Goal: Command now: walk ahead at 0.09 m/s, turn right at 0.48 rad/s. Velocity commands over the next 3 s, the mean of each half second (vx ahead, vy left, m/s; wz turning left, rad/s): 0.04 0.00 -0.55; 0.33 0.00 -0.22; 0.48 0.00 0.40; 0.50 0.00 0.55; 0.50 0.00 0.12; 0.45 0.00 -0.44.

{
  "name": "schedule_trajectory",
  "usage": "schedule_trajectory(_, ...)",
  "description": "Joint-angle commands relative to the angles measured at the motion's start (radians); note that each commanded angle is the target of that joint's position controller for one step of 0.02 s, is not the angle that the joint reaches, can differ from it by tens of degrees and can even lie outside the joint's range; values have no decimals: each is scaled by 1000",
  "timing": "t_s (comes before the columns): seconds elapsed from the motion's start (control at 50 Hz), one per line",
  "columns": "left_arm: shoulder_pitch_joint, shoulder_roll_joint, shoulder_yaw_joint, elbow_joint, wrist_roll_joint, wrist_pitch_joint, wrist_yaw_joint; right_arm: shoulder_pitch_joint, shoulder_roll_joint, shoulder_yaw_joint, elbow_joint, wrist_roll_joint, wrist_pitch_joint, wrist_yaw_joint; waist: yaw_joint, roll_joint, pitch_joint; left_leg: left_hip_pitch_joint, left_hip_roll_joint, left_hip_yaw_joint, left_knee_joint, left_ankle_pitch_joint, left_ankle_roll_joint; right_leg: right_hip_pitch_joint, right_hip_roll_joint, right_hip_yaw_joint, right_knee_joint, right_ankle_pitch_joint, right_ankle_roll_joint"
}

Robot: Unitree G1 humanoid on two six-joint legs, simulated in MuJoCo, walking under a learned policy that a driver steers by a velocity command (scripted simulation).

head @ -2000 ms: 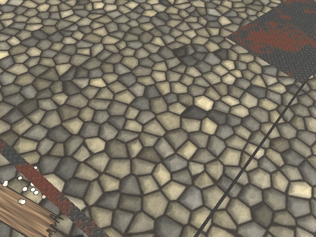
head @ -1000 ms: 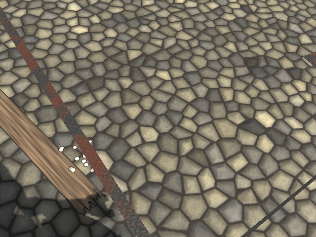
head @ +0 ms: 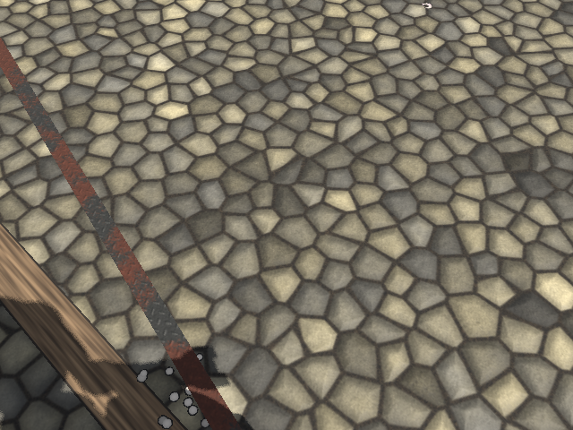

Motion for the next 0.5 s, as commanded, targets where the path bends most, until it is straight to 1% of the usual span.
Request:
schedule_trajectory(0.02,44,32,4,-79,4,3,-20,-84,-163,-45,-65,9,-2,-16,20,124,-121,19,297,-110,-148,295,202,116,-45,19,-104,100,-13)
schedule_trajectory(0.06,5,47,8,-107,1,9,-34,-80,-184,-52,-57,17,11,-15,7,116,-111,39,308,-94,-136,251,197,132,-40,-2,-166,96,-26)
schedule_trajectory(0.1,-35,63,14,-140,-1,17,-44,-67,-204,-60,-47,30,24,-8,-5,115,-101,76,326,-93,-105,227,186,132,-32,-23,-222,54,-42)
schedule_trajectory(0.14,-57,71,21,-167,-1,23,-52,-56,-220,-67,-38,44,34,-3,-7,120,-103,120,338,-91,-47,238,161,147,-15,-45,-300,19,-66)
schedule_trajectory(0.16,-51,72,25,-173,0,24,-55,-57,-222,-68,-34,53,38,-2,4,117,-109,130,330,-75,1,241,136,184,1,-64,-372,49,-83)
schedule_trajectory(0.18,-33,80,32,-173,2,22,-53,-44,-211,-67,-23,61,42,-1,16,104,-119,117,301,-44,73,224,95,254,28,-77,-467,130,-106)
schedule_trajectory(0.2,16,131,51,-165,6,19,-41,20,-182,-61,2,52,42,3,25,29,-148,65,240,7,207,178,30,381,30,-29,-557,331,-144)
schedule_trajectory(0.22,79,262,84,-177,10,14,-18,21,-132,-42,-28,7,37,5,21,-228,-201,-178,121,84,524,-144,-65,594,-190,276,-566,785,-247)
schedule_trajectory(0.24,63,270,74,-203,34,-4,-22,-42,-120,-33,-71,-7,39,-3,44,-287,-248,-393,-19,-54,769,-564,-121,617,-346,534,-597,841,-464)
schedule_trajectory(0.26,65,214,59,-199,29,-26,-36,-85,-169,-48,-62,11,46,-5,78,-123,-266,-420,3,-177,873,-541,-116,606,-308,453,-612,805,-461)
schedule_trajectory(0.28,35,195,52,-188,20,-41,-35,-91,-161,-47,-66,29,50,-8,49,-95,-226,-437,20,-199,872,-458,-100,576,-253,363,-605,737,-404)
schedule_trajectory(0.3,-10,174,48,-188,6,-44,-32,-74,-156,-48,-50,25,52,-17,25,-44,-203,-439,35,-211,820,-385,-97,549,-204,315,-607,656,-352)
schedule_trajectory(0.32,-54,156,40,-195,-5,-39,-25,-73,-172,-54,-49,16,55,-25,7,-53,-186,-422,40,-216,779,-328,-101,514,-182,294,-613,627,-328)
schedule_trajectory(0.34,-75,154,35,-202,0,-34,-19,-61,-166,-53,-43,14,56,-24,-9,-76,-193,-368,22,-205,780,-289,-110,469,-160,275,-616,652,-325)
schedule_trajectory(0.36,-84,153,34,-206,7,-30,-16,-43,-156,-51,-37,17,56,-22,-18,-81,-204,-343,9,-204,752,-265,-119,460,-149,268,-618,658,-326)
schedule_trajectory(0.4,-81,159,38,-205,9,-27,-10,-43,-136,-43,-33,23,57,-23,-13,-81,-211,-317,-6,-207,646,-242,-133,462,-136,270,-616,630,-327)
schedule_trajectory(0.46,-76,175,45,-200,4,-17,-2,-70,-120,-34,-41,23,58,-20,5,-95,-206,-261,-19,-222,501,-224,-140,435,-127,309,-607,512,-323)
schedule_trajectory(0.48,-69,175,46,-199,2,-15,-2,-67,-122,-34,-42,26,57,-16,11,-101,-215,-234,-25,-221,458,-212,-134,417,-119,331,-624,360,-322)
schedule_trajectory(0.5,-67,174,45,-198,0,-13,-3,-72,-126,-35,-45,30,54,-11,19,-112,-206,-208,-30,-218,415,-205,-126,386,-109,358,-648,170,-321)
